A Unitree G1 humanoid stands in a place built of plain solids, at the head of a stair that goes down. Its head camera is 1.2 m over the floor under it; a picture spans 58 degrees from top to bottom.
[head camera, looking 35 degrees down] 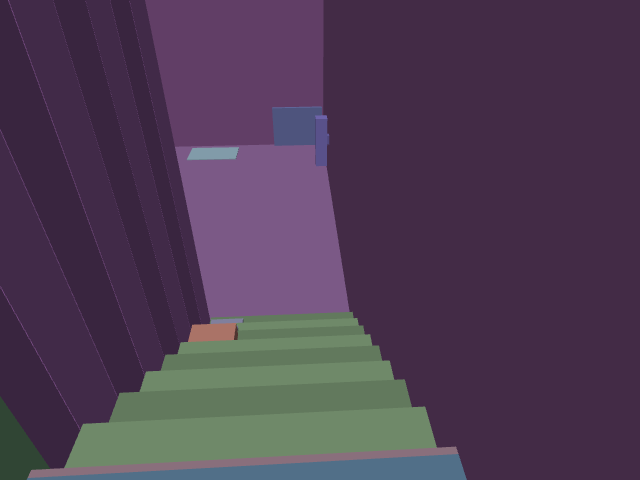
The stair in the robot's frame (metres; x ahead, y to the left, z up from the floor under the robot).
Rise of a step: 0.18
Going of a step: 0.25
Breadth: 1.20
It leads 3 degrees to the left of straight ahead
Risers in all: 9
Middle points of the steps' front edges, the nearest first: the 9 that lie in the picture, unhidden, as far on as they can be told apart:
0.65 0.21 0.00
0.90 0.22 -0.18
1.15 0.24 -0.35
1.40 0.25 -0.53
1.65 0.26 -0.71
1.90 0.28 -0.89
2.15 0.29 -1.07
2.39 0.31 -1.24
2.64 0.32 -1.42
